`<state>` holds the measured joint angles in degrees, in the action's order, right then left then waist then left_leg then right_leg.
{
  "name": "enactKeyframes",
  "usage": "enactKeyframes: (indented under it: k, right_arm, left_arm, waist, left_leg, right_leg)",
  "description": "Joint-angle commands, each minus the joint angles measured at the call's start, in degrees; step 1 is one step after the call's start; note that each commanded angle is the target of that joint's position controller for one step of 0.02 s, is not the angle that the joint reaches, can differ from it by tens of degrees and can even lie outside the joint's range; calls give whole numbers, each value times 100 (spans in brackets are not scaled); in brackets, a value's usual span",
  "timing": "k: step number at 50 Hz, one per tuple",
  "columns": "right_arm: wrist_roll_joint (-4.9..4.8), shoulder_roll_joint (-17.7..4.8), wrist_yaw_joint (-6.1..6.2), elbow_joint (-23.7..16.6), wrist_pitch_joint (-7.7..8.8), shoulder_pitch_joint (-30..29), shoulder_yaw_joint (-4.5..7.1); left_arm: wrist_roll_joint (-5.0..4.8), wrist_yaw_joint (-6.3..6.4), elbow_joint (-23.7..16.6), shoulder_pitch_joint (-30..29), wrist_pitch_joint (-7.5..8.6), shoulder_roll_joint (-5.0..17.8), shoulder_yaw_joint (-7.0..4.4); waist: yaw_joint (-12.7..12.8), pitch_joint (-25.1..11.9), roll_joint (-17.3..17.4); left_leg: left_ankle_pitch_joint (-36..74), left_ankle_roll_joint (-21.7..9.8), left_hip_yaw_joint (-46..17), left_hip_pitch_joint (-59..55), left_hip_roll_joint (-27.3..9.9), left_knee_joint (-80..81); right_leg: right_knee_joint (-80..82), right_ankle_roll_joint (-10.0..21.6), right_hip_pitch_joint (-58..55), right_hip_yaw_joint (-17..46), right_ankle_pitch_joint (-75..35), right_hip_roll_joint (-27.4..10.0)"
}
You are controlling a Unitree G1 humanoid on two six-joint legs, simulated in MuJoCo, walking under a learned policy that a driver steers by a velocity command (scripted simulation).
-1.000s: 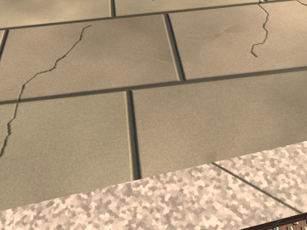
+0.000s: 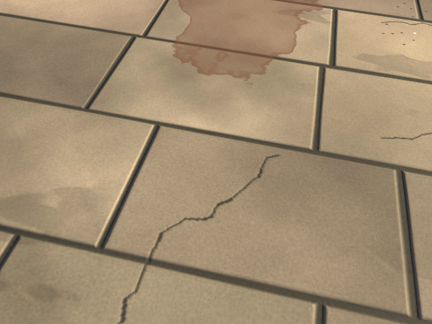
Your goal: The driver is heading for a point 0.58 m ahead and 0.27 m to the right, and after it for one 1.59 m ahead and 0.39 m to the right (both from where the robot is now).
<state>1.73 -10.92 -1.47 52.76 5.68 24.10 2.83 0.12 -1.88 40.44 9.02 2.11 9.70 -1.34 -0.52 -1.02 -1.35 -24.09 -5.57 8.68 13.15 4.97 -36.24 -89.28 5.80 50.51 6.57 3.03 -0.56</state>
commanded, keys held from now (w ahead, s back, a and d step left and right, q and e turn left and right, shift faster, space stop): w+e+shift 0.80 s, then w+q+shift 0.20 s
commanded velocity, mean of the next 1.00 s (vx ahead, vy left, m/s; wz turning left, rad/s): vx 0.99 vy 0.00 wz -0.73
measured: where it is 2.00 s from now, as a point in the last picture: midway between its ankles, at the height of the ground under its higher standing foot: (317, 97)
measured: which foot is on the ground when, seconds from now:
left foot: down 0.00-0.18, up 0.20-0.54, down 0.56-0.98, up 1.00-1.00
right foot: up 0.00-0.20, down 0.22-0.54, up 0.56-0.96, down 0.98-1.00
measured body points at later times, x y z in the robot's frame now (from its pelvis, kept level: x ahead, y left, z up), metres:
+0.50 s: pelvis +0.44 +0.06 +0.01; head +0.46 +0.07 +0.46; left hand +0.48 +0.33 -0.12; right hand +0.68 -0.19 +0.00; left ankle +0.65 +0.21 -0.68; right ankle +0.31 +0.02 -0.72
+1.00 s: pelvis +0.83 -0.09 -0.01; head +0.86 -0.12 +0.43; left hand +1.18 -0.14 -0.06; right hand +0.57 -0.18 -0.14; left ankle +0.71 +0.19 -0.66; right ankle +0.88 -0.21 -0.72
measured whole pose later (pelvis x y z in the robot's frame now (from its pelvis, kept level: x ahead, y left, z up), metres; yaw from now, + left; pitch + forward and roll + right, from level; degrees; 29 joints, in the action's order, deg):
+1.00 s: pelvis +0.83 -0.09 -0.01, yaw -42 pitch +3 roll +1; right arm 0.8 -13.2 0.5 55.0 4.0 34.9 0.6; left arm 3.8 -3.1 33.3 -3.2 2.8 15.1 0.6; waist -5.9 1.2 -1.9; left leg -23.6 -0.2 8.2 -5.2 -4.3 -41.8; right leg -39.2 9.8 32.4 -5.5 10.9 2.4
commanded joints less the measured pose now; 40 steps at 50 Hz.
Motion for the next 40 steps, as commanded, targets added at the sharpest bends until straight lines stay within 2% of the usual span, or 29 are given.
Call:
enactKeyframes:
  k: [1,4,7,8,9,10,11,12,13,14,15,16,17,19,21,23,25,26,27,28,29,30,31,32,33,34,35,37,40]
  right_arm:
    - [-169,-420,47,-319,349,-116,54]
    - [-192,-506,214,-382,327,-133,10]
    - [-248,-918,445,-372,296,124,77]
    - [-261,-1042,557,-413,261,-12,123]
    - [-230,-1185,672,-509,201,-373,175]
    - [-147,-1384,744,-768,126,-1269,258]
    - [-145,-1158,665,-1112,68,-2329,248]
    - [-59,-53,481,-1600,122,-3418,-101]
    - [-29,688,389,-2159,158,-2568,-361]
    - [150,344,231,-2348,209,-1606,-410]
    - [254,-232,108,-2332,272,-1146,-367]
    - [343,-693,46,-2176,188,-1314,-248]
    - [407,-887,61,-2188,65,-1553,-219]
    - [253,-1047,100,-2334,-125,-2174,-243]
    - [6,-640,10,-2397,-183,-2510,-405]
    - [-177,-610,15,-2370,-197,-2534,-396]
    - [-141,-741,86,-2353,-121,-2476,-335]
    - [-85,-909,146,-2210,-66,-2040,-239]
    - [0,-1193,229,-2007,6,-1145,-98]
    - [167,-1762,346,-1864,38,235,115]
    - [329,-2314,388,-1846,-25,356,233]
    - [266,-2006,368,-1800,-82,-220,250]
    - [176,-1368,308,-1862,-97,-601,129]
    - [127,-1095,248,-1745,-94,-654,69]
    - [114,-914,216,-1511,-97,-394,19]
    - [95,-859,225,-1333,-64,-331,4]
    - [24,-619,192,-1158,-21,-225,-45]
    - [-8,-601,128,-990,89,-236,-46]
    - [-19,-865,179,-826,194,-452,8]
  left_arm:
    - [-36,-85,-251,-483,-71,430,-104]
    - [-138,-157,-85,-349,-40,439,-110]
    - [-51,-153,4,1,-9,681,-210]
    - [-26,-124,197,539,-60,887,-289]
    - [29,-107,481,1633,-124,1230,-435]
    - [-1,-61,959,3316,-198,1576,-653]
    - [-149,-5,1325,3966,-180,1503,-697]
    - [-147,87,1507,3405,-167,1250,-595]
    - [78,97,1179,2625,9,1060,-385]
    - [106,134,902,2310,75,869,-317]
    - [159,288,609,1715,61,1132,-451]
    - [172,374,413,1048,91,1326,-488]
    - [179,387,325,912,204,1426,-470]
    - [159,318,312,962,374,1269,-378]
    - [124,271,334,1049,379,1548,-505]
    - [79,144,346,1283,347,1618,-566]
    - [54,71,380,1544,290,1591,-613]
    - [67,44,396,1604,276,1620,-632]
    - [69,14,388,1502,309,1630,-634]
    - [-16,37,161,1091,387,1367,-553]
    - [-199,50,-307,1217,428,620,-347]
    - [-83,109,-311,1130,310,856,-304]
    - [57,101,-265,714,204,989,-326]
    - [128,21,-298,462,149,935,-316]
    - [210,-65,-358,85,93,875,-316]
    - [195,-162,-522,183,17,725,-274]
    - [209,-224,-594,-17,-61,661,-235]
    - [200,-276,-848,-313,-143,665,-177]
    - [232,-350,-1141,-792,-197,826,-109]
  waist:
    - [-83,667,326]
    - [19,221,402]
    - [320,-42,828]
    - [608,-311,992]
    - [1210,-538,1145]
    - [2219,-889,973]
    - [2683,-701,-664]
    - [2260,248,-1533]
    - [805,402,-1156]
    - [241,-804,187]
    - [-135,-597,588]
    - [-348,43,857]
    - [-396,635,788]
    - [-320,1143,1214]
    - [-48,837,575]
    - [277,394,47]
    - [405,141,-41]
    - [196,-185,82]
    - [-318,-743,267]
    - [-1077,-1543,720]
    - [-728,-2037,2183]
    - [-387,-1361,1978]
    - [-415,-681,1125]
    - [-374,-295,717]
    - [-417,-12,533]
    - [-195,-55,1068]
    - [-167,74,966]
    - [-8,166,861]
    - [186,517,645]
  left_leg:
    - [3518,1210,-203,474,-769,2757]
    - [5537,1247,537,-657,-579,3083]
    - [8557,1232,784,-1398,-1027,1970]
    - [9205,1345,763,-1518,-1162,1393]
    - [9883,1494,715,-1083,-1278,273]
    - [9417,1449,610,-198,-1120,-2221]
    - [3116,1040,480,1250,-270,-5633]
    - [-792,638,83,2984,91,-7818]
    - [-637,580,-868,4377,-104,-8427]
    - [-189,500,-1975,4450,-382,-7419]
    - [321,492,-2064,4292,-545,-6355]
    - [264,635,-1962,4189,-737,-5701]
    - [205,785,-1979,4017,-958,-4897]
    - [888,1072,-1577,2661,-1257,-2742]
    - [1495,1074,-1240,739,-1218,-1017]
    - [2016,987,-1030,357,-945,-448]
    - [1905,909,-974,250,-629,418]
    - [1651,833,-896,-339,-409,760]
    - [1360,709,-1020,-1445,-542,683]
    - [-373,459,-2243,-2841,-1769,755]
    - [-2004,53,-5437,-3564,-3311,2132]
    - [-2716,-238,-5974,-3073,-3305,2311]
    - [-2222,-135,-4771,-2472,-2977,2097]
    - [-1037,-3,-3678,-1924,-2649,2037]
    - [182,230,-2699,-1571,-2248,2009]
    - [438,249,-2463,-1454,-2246,2057]
    - [896,345,-2057,-1286,-2094,2164]
    - [2079,360,-1461,-1127,-2119,2279]
    - [2727,416,-460,-760,-1950,2779]
  right_leg:
    - [1999,83,-549,-779,-734,154]
    - [3570,192,-1368,-1631,-1174,464]
    - [4851,191,-2633,-2305,-1422,738]
    - [5022,193,-3284,-2363,-1476,842]
    - [5198,341,-4442,-2184,-1297,894]
    - [5400,917,-5825,-1508,-1343,504]
    - [6576,1554,-6560,-616,-2335,-294]
    - [6114,1415,-5958,-853,-1316,14]
    - [5008,1603,-5817,574,-2495,-336]
    - [5758,1933,-6529,2316,-696,-834]
    - [7284,1949,-5612,3430,1849,-1217]
    - [7963,1808,-4583,3529,2968,-1202]
    - [8067,1846,-3738,3586,2882,-1140]
    - [8278,1631,-1969,2635,2306,-548]
    - [8088,1313,-1143,1653,1384,-34]
    - [7665,1082,-1932,1547,1145,91]
    - [7009,856,-2902,1698,742,109]
    - [6245,671,-3160,1577,131,245]
    - [4887,462,-2954,1219,-269,504]
    - [2947,246,-2053,722,345,717]
    - [1317,70,-551,67,2709,1043]
    - [587,120,334,-162,2170,454]
    - [539,118,509,-329,1681,117]
    - [783,81,368,-367,1430,-75]
    - [918,66,205,-329,1408,-221]
    - [964,7,216,-303,1334,-279]
    - [962,-10,236,-277,1219,-394]
    - [1175,-46,258,-348,900,-389]
    - [2265,-31,-91,-632,122,-412]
